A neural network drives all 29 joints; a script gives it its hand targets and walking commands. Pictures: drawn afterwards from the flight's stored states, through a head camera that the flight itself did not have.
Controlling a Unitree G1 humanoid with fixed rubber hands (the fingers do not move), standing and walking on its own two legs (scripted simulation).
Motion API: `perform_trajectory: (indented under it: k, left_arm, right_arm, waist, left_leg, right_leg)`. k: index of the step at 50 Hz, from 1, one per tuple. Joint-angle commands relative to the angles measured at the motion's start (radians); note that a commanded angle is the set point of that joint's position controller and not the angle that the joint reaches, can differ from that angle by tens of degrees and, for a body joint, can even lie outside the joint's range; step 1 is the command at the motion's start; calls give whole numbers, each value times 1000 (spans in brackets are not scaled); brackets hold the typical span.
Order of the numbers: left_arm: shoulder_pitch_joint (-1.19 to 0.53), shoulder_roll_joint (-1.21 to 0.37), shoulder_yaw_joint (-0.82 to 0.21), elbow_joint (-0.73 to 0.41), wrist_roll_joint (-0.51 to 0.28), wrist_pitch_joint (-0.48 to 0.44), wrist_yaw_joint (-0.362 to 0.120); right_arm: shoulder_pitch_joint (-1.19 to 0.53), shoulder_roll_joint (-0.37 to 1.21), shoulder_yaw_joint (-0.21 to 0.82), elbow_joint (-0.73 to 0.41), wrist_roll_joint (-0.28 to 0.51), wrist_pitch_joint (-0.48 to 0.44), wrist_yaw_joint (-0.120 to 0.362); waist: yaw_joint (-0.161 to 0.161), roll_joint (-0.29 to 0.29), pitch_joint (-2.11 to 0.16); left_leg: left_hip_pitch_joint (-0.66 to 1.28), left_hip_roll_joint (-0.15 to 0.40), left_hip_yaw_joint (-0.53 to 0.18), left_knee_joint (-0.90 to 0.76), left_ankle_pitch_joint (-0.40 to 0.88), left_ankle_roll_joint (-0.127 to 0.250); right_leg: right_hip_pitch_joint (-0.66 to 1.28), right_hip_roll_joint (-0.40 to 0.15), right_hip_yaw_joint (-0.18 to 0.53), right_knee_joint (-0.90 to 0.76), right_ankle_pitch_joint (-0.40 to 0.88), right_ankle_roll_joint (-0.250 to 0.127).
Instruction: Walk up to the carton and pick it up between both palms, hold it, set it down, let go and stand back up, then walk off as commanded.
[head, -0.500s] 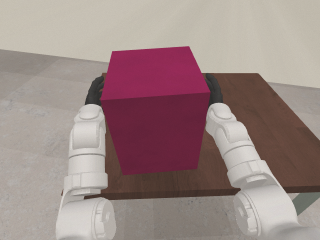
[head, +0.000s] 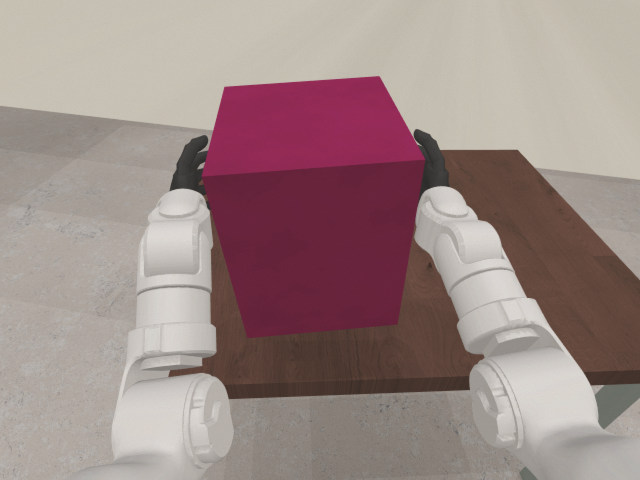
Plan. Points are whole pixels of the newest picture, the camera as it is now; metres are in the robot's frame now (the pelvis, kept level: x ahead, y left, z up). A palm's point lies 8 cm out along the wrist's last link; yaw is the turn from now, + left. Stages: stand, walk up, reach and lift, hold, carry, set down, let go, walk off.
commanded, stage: reach and lift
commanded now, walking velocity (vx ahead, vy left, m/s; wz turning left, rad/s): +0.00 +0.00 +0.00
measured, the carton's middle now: (312, 208) +0.41 -0.02 +0.18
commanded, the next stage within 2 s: hold in 0.36 s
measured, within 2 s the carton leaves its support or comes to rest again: neither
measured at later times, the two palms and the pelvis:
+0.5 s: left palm (176, 194) +0.37 +0.14 +0.24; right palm (431, 183) +0.37 -0.16 +0.23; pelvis -0.01 +0.00 +0.00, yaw +0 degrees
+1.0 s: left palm (172, 191) +0.37 +0.14 +0.24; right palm (430, 178) +0.37 -0.15 +0.24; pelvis -0.01 -0.01 +0.00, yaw +0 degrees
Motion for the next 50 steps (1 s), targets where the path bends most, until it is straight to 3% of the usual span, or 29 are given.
perform_trajectory:
  k: [1, 7, 8, 9, 13, 19, 22, 23, 25, 27, 29, 34, 36, 41, 50]
  left_arm:
    - [-725, -676, -502, -174, -164, -83, -115]
    - [-716, -664, -527, -232, -188, -71, -109]
    - [-692, -666, -518, -227, -179, -61, -113]
    - [-715, -659, -533, -245, -186, -61, -113]
    - [-730, -643, -482, -185, -168, -41, -128]
    - [-762, -656, -518, -213, -192, -29, -119]
    - [-745, -651, -481, -169, -175, -20, -124]
    - [-752, -648, -480, -156, -176, -15, -129]
    - [-768, -643, -468, -154, -175, -14, -133]
    - [-769, -640, -458, -156, -167, -5, -136]
    - [-771, -660, -481, -217, -178, -4, -133]
    - [-734, -648, -463, -181, -165, 13, -141]
    - [-772, -644, -482, -210, -176, 11, -142]
    - [-783, -630, -459, -178, -164, 18, -144]
    - [-791, -650, -480, -197, -177, 11, -137]
  right_arm:
    - [-849, 692, 360, -371, 128, -40, 110]
    - [-859, 707, 416, -474, 167, -17, 90]
    - [-857, 706, 419, -495, 169, -15, 87]
    - [-841, 706, 410, -472, 172, -7, 85]
    - [-883, 702, 385, -443, 153, 11, 86]
    - [-905, 708, 387, -469, 174, 27, 84]
    - [-902, 702, 371, -436, 164, 40, 84]
    - [-898, 701, 357, -417, 162, 46, 84]
    - [-936, 710, 365, -429, 170, 47, 84]
    - [-899, 696, 343, -385, 165, 60, 87]
    - [-911, 706, 371, -439, 194, 56, 84]
    - [-896, 688, 358, -419, 192, 78, 77]
    - [-899, 689, 352, -423, 194, 78, 77]
    - [-916, 704, 346, -404, 188, 89, 80]
    - [-940, 708, 361, -434, 199, 84, 80]
  waist:
    - [-20, 85, -434]
    - [-6, 61, -491]
    - [9, 60, -472]
    - [-4, 68, -469]
    - [11, 36, -407]
    - [2, 63, -458]
    - [14, 47, -421]
    - [4, 56, -402]
    - [16, 39, -425]
    - [7, 62, -402]
    - [15, 80, -468]
    - [5, 56, -403]
    - [-5, 77, -423]
    - [10, 73, -380]
    - [12, 76, -448]
  left_leg:
    - [53, -92, 8, -27, 291, -40]
    - [63, -99, 4, -6, 332, -36]
    - [49, -100, 5, -11, 331, -35]
    - [47, -99, 6, -8, 327, -39]
    - [-3, -98, 14, -44, 198, -21]
    - [5, -97, 6, -31, 223, -24]
    - [-23, -94, 9, -48, 170, -14]
    - [-36, -96, 12, -52, 145, -16]
    - [-47, -95, 15, -57, 138, -7]
    - [-53, -94, 16, -63, 137, -13]
    - [-15, -97, 16, -41, 220, -24]
    - [-29, -92, 12, -45, 198, -23]
    - [-26, -94, 12, -43, 185, -26]
    - [-70, -93, 15, -58, 123, -18]
    - [-44, -94, 11, -43, 179, -22]
  right_leg:
    - [219, 91, 14, 20, 167, 25]
    - [249, 97, 21, 30, 231, 32]
    - [246, 97, 26, 34, 232, 37]
    - [244, 96, 26, 36, 227, 37]
    - [223, 88, 25, 21, 110, 37]
    - [215, 92, 26, 30, 119, 34]
    - [211, 92, 28, 20, 76, 30]
    - [214, 89, 30, 18, 61, 31]
    - [220, 86, 33, 18, 50, 30]
    - [221, 87, 31, 20, 52, 31]
    - [243, 94, 32, 34, 120, 29]
    - [239, 96, 32, 22, 94, 28]
    - [231, 90, 31, 26, 84, 28]
    - [221, 87, 33, 21, 35, 27]
    - [239, 89, 39, 27, 81, 26]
